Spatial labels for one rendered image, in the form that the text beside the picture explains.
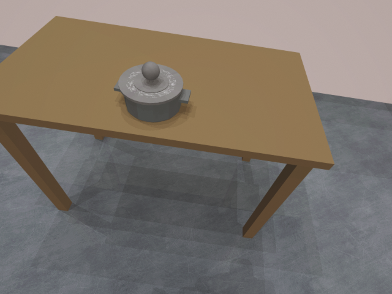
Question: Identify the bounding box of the pot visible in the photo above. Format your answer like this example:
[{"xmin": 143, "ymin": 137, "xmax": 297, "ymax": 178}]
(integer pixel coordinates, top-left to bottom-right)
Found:
[{"xmin": 114, "ymin": 82, "xmax": 191, "ymax": 123}]

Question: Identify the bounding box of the lid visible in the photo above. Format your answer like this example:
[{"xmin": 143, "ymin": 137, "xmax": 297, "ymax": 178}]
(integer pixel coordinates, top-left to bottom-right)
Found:
[{"xmin": 118, "ymin": 64, "xmax": 183, "ymax": 105}]

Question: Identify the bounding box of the table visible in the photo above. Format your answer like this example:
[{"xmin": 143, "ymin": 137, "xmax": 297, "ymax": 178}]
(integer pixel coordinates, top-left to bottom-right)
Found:
[{"xmin": 0, "ymin": 16, "xmax": 334, "ymax": 238}]

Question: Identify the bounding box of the knob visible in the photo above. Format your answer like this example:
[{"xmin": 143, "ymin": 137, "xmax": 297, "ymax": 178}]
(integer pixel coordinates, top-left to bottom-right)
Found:
[{"xmin": 141, "ymin": 61, "xmax": 160, "ymax": 80}]

